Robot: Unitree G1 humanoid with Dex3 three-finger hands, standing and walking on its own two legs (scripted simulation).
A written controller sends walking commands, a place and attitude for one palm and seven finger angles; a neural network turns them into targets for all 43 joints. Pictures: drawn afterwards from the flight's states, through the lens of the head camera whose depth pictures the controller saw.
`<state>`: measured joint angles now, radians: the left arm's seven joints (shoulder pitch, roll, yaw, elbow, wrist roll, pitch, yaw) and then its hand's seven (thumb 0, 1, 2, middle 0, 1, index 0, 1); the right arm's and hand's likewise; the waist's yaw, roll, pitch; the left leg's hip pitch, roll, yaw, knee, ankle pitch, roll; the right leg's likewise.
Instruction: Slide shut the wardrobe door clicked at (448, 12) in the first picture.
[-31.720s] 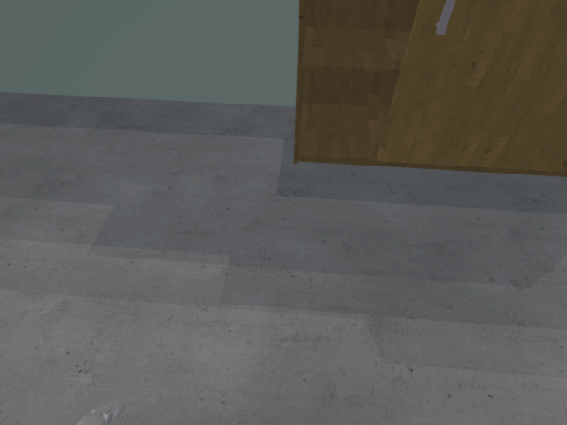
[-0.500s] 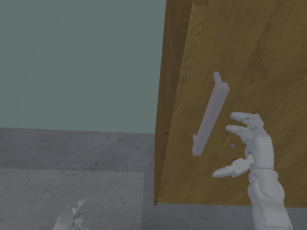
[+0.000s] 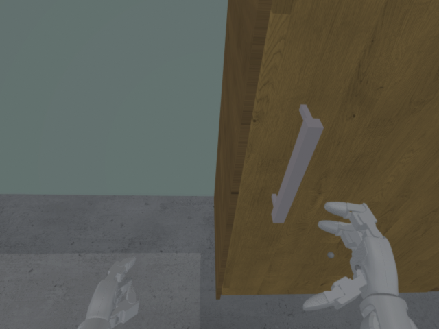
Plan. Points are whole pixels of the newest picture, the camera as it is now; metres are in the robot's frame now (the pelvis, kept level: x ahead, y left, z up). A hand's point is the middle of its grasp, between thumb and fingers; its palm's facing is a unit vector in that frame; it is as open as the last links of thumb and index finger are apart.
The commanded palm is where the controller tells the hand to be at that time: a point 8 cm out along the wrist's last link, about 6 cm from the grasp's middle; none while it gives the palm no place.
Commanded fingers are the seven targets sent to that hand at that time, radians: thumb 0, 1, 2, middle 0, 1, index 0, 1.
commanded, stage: draw the hand back to the body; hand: right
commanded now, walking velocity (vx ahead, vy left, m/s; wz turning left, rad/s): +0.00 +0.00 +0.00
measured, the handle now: (289, 170) +0.40 -0.13 +0.10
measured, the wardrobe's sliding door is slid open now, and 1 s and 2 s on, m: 0.00 0.00 0.00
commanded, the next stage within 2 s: step back with the hand held close in 1.70 s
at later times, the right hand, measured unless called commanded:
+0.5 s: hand (368, 257) +0.20 -0.20 +0.13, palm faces +0.10 +0.99 -0.07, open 14.7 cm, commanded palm +0.17 -0.25 +0.14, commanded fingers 0.00 0.55 -0.20 0.25 1.15 0.25 1.15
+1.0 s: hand (416, 256) +0.19 -0.25 +0.15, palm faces +0.39 +0.86 -0.34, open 12.0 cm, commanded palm +0.15 -0.29 +0.17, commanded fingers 0.00 -0.36 -0.64 0.22 0.62 0.22 0.62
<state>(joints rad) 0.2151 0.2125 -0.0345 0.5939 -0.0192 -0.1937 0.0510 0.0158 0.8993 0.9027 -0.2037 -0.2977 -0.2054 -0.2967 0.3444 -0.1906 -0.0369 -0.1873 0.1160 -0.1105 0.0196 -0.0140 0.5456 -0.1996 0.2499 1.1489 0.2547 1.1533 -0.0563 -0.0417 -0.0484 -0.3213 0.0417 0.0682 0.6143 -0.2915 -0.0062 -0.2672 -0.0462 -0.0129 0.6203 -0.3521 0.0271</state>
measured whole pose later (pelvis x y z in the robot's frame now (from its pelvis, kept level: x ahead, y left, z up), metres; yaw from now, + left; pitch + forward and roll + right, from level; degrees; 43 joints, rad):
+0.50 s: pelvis +0.01 +0.00 +0.00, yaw -1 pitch -1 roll +1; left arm 0.27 0.24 -0.04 0.62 -0.05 -0.31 0.07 0.02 0.90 0.90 -0.20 -0.30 -0.20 -0.30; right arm 0.42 -0.25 -0.20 -0.30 0.29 -0.03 0.20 -0.01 0.55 -0.20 0.25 1.15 0.25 1.15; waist -0.06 -0.05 -0.06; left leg -0.27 0.04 0.09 0.60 -0.31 -0.01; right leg -0.24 -0.04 0.01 0.63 -0.37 0.02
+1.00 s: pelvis +0.01 -0.02 +0.01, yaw +0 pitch -4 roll +1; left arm 0.23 0.21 -0.03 0.65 0.01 -0.21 0.07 0.02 0.90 0.90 -0.20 -0.30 -0.21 -0.30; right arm 0.49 -0.31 -0.22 -0.41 0.06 -0.10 -0.10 -0.01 -0.01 -0.47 0.23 0.82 0.24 0.82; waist -0.08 -0.05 0.00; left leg -0.17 0.06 0.07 0.49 -0.25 -0.03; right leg -0.13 -0.02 -0.02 0.52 -0.33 0.00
